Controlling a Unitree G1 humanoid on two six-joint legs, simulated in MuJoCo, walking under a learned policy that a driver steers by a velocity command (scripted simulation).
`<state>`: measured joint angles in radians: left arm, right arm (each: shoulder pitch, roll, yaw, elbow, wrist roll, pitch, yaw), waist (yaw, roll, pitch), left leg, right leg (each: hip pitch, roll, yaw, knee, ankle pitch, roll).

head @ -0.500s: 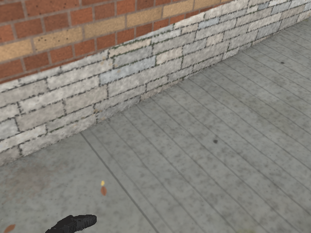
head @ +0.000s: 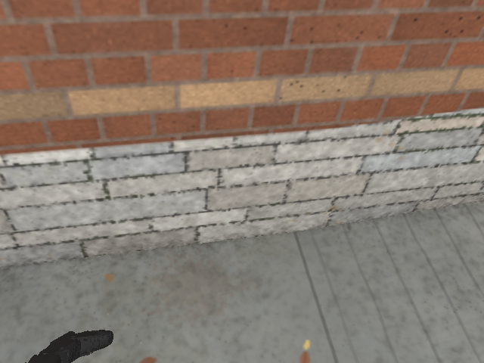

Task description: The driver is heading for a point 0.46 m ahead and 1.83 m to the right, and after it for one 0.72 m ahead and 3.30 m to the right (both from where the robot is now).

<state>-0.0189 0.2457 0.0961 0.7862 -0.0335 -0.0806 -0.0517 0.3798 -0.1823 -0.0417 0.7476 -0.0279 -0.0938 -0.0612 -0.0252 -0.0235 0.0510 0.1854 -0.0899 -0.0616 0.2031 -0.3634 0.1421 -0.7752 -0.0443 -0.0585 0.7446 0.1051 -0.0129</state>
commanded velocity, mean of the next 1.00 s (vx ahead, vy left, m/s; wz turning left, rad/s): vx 0.17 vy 0.00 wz -0.86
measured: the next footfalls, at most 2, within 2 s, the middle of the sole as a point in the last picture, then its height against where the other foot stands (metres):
right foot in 0.14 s outside the picture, level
left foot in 0.54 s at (197, 360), level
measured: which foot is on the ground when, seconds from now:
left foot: down 0.00-0.10, up 0.12-0.52, down 0.54-0.98, up 1.00-1.00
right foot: up 0.00-0.12, down 0.14-0.54, up 0.56-0.94, down 0.96-1.00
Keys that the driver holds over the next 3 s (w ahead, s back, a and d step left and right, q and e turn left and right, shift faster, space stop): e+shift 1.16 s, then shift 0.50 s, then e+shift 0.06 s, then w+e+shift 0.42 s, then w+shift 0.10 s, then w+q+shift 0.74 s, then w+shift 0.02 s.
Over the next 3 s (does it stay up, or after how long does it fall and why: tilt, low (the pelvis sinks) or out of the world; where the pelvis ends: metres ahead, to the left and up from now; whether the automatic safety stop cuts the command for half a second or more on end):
stays up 0.25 -0.79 0.01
